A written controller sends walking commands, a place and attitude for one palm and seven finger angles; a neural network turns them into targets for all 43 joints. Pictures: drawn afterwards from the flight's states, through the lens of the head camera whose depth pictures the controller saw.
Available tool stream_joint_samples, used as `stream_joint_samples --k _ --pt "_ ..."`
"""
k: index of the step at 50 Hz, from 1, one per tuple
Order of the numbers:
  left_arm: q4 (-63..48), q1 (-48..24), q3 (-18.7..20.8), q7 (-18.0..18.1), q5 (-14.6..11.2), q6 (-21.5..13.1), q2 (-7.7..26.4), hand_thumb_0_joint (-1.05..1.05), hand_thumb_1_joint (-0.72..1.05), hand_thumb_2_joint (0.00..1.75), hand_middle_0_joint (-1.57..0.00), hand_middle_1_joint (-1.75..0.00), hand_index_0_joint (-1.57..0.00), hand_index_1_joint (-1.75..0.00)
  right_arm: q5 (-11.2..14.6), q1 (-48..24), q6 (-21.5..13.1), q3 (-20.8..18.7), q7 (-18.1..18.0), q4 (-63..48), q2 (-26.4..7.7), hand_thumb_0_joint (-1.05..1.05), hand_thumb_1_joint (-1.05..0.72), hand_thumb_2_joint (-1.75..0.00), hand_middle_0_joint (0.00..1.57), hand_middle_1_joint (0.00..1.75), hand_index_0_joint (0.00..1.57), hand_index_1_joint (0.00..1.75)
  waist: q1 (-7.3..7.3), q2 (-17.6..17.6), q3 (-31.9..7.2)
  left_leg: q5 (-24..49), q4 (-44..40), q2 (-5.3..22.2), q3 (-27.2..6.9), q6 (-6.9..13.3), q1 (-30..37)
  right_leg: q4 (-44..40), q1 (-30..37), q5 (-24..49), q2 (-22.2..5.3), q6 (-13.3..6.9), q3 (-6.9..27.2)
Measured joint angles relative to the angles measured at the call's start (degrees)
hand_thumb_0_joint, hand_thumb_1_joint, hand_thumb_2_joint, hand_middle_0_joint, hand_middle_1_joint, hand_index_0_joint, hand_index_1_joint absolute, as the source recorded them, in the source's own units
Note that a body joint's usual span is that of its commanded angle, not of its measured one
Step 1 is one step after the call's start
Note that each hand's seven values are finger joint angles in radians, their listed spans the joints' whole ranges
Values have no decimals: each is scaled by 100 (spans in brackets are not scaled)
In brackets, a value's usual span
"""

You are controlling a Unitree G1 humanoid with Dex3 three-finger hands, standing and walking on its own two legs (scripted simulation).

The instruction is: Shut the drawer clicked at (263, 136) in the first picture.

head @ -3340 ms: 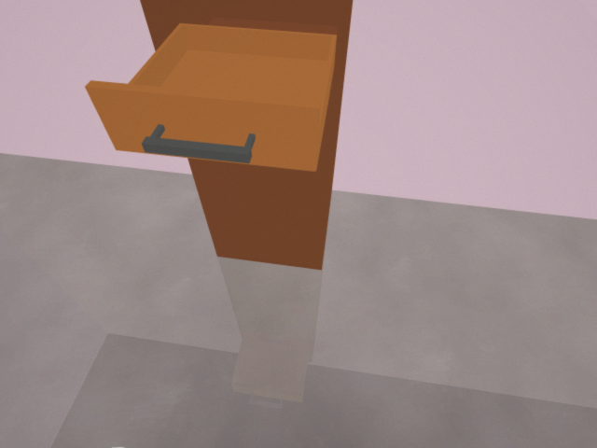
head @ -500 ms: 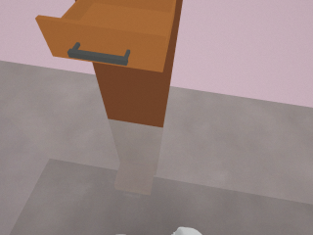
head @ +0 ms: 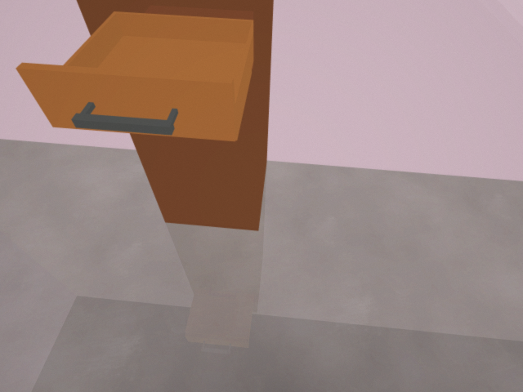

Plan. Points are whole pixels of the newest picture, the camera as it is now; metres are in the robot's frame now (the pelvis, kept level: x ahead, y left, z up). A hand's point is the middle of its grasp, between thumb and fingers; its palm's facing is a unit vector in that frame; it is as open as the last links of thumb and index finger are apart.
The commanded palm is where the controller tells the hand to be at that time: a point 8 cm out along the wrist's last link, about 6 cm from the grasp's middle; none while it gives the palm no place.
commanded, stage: take the last steps up to it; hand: left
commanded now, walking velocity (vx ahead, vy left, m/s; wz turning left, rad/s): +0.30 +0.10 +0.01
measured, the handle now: (127, 117) +0.55 +0.28 +0.10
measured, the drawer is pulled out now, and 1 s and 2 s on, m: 0.29 0.29 0.29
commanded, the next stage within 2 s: come to a stop and stand still in 0.54 s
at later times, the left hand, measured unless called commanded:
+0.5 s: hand (150, 381) +0.16 +0.21 -0.17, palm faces +0.07 -0.98 -0.20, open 7.4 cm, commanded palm none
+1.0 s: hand (155, 307) +0.29 +0.23 -0.17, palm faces +0.03 -0.95 -0.30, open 7.4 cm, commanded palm none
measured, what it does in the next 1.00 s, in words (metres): walks ahead: left foot, then right foot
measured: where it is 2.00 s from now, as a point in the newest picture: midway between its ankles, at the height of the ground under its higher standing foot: outside the picture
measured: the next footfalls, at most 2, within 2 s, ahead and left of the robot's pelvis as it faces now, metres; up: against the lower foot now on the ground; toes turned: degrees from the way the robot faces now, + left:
left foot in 0.28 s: +0.17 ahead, +0.15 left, +0.00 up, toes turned +6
right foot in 0.52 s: +0.24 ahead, -0.09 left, +0.00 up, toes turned -2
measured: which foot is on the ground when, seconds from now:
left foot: down 0.00-0.00, up 0.02-0.26, down 0.28-0.50, up 0.52-0.70, down 0.72-0.98, up 1.00-1.00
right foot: down 0.00-0.30, up 0.32-0.50, down 0.52-1.00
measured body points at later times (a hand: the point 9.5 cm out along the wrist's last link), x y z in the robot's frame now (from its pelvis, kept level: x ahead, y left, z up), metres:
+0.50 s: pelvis +0.13 +0.01 +0.00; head +0.17 +0.01 +0.44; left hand +0.16 +0.26 -0.15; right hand +0.15 -0.21 -0.16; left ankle +0.13 +0.15 -0.74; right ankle +0.16 -0.09 -0.73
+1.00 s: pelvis +0.24 +0.01 -0.01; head +0.31 +0.00 +0.44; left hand +0.29 +0.28 -0.15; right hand +0.31 -0.22 -0.17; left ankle +0.23 +0.17 -0.73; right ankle +0.20 -0.08 -0.74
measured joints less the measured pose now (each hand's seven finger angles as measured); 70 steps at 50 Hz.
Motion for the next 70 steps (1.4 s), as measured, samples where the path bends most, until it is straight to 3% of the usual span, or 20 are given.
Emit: stream_joint_samples --k 3,6,13,17,20,25,27,30,34,37,40,47,48,50,52,55,60,63,67,70 --pt "6 38 34 77 -4 -130 -87 0 90 90 -20 -30 -20 -29 17 -34 151 -45 62 171 -16 1 -91 -89 20 30 20 30 33 31 80 -865 1586 2 -50 41 -585 -103 80 852 -21 27 -43" --pt "148 264 42 153 -2 -136 -202 0 90 90 -20 -30 -20 -29 17 -216 187 -133 103 170 -67 1 -91 -89 20 30 20 30 -27 78 54 -630 2406 94 -12 21 -1096 -473 392 816 17 92 -108" --pt "550 719 81 128 -14 -153 -254 0 91 90 -20 -30 -21 -29 52 -716 -43 -139 152 -188 -45 1 -91 -90 20 30 20 30 99 -98 58 279 409 177 247 -38 -910 -955 887 761 -90 285 -38" --pt "646 829 106 137 -13 5 -194 0 91 90 -20 -30 -21 -29 -15 -891 -247 -122 31 -353 -21 1 -91 -90 20 30 20 30 154 -115 77 612 308 151 296 7 -765 1041 193 -306 -115 154 34" --pt "625 605 123 123 -5 86 -103 1 91 90 -20 -30 -20 -29 -32 -848 -279 -61 -27 -402 105 0 -91 -89 20 30 20 30 157 -181 103 404 159 56 347 7 -539 2134 -474 -363 -151 67 -12" --pt "233 283 80 71 12 -78 -84 1 91 90 -20 -30 -20 -29 -6 -614 -106 -14 -20 -178 99 1 -92 -89 20 30 20 30 180 -58 43 159 146 -9 257 -36 -277 447 -332 67 -147 80 -191" --pt "113 225 90 108 30 -178 -80 0 91 90 -20 -30 -20 -29 24 -555 34 -20 42 -87 77 1 -92 -89 20 30 20 30 225 -89 13 -618 1009 -54 220 -6 -537 215 -273 544 -198 16 -117" --pt "92 238 74 183 26 -195 -223 0 91 90 -20 -30 -20 -29 25 -662 153 -89 88 19 -45 1 -92 -89 20 30 20 30 184 111 41 -771 2243 19 48 3 -997 32 44 650 -108 56 -260" --pt "223 394 79 241 21 -210 -248 0 91 90 -20 -30 -20 -29 65 -841 65 -101 85 -106 -35 1 -91 -89 20 30 20 30 135 -47 22 -324 1365 80 204 -80 -999 -601 485 779 -148 164 -182" --pt "357 495 18 275 -39 -119 -282 0 91 90 -20 -30 -20 -29 64 -902 -126 -41 22 -241 -110 1 -91 -89 20 30 20 30 146 74 15 998 189 203 175 -77 -617 -421 542 548 -48 278 -114" --pt "473 431 -16 357 -44 41 -191 0 91 90 -20 -30 -20 -29 71 -1036 -83 10 -85 -191 8 1 -91 -89 20 30 20 30 149 -80 33 245 216 125 264 -109 -427 -132 552 338 -153 343 -50" --pt "192 43 83 329 -68 242 65 0 91 90 -20 -30 -20 -29 52 -1375 135 -80 -204 -401 119 0 -92 -89 20 30 21 30 112 -61 349 258 22 177 305 -206 -287 318 203 167 10 189 15" --pt "119 18 101 323 -51 227 106 0 91 90 -20 -30 -20 -29 59 -1379 170 -100 -200 -419 91 0 -92 -89 20 30 21 30 106 -33 352 223 110 196 289 -241 -330 120 238 649 35 158 4" --pt "20 -34 118 333 -4 173 137 0 91 90 -20 -30 -20 -29 94 -1393 273 -158 -172 -420 -13 0 -92 -89 20 30 21 30 83 77 337 -42 586 228 192 -254 -539 40 313 452 94 48 -63" --pt "-42 -101 106 365 15 138 121 0 91 90 -20 -30 -20 -29 110 -1441 389 -210 -163 -393 -138 0 -92 -89 20 30 21 30 90 129 345 -797 1600 55 -37 -211 -862 -23 360 258 93 -30 -89" --pt "-93 -155 88 429 7 130 63 0 91 90 -20 -30 -20 -29 122 -1541 468 -233 -151 -358 -275 1 -91 -89 20 30 20 30 114 115 406 -1098 2462 -166 -120 -222 -1091 -308 514 407 76 -43 -53" --pt "-69 -80 29 433 -1 111 15 0 90 90 -20 -30 -20 -29 130 -1593 408 -178 -74 -408 -313 1 -91 -89 20 30 20 30 135 -36 384 -685 1456 -239 42 -256 -800 -605 677 578 52 -32 28" --pt "-2 28 -14 413 -53 125 -23 0 90 90 -20 -30 -21 -29 103 -1506 291 -115 -49 -473 -326 1 -91 -90 20 30 20 30 112 17 301 740 188 -104 25 -118 -357 -387 627 449 159 23 3" --pt "-177 219 -128 377 -40 227 -12 0 90 90 -20 -30 -21 -29 -23 -1105 228 -99 -66 -914 -289 1 -91 -89 20 30 20 30 113 -25 16 53 296 -194 60 -21 -444 288 226 52 74 54 71" --pt "-273 321 -172 357 -16 228 -112 0 90 90 -20 -30 -21 -29 -23 -942 220 -90 -122 -1135 -309 1 -91 -89 20 30 20 30 106 230 -118 -13 517 -161 43 -27 -561 348 186 70 120 64 90"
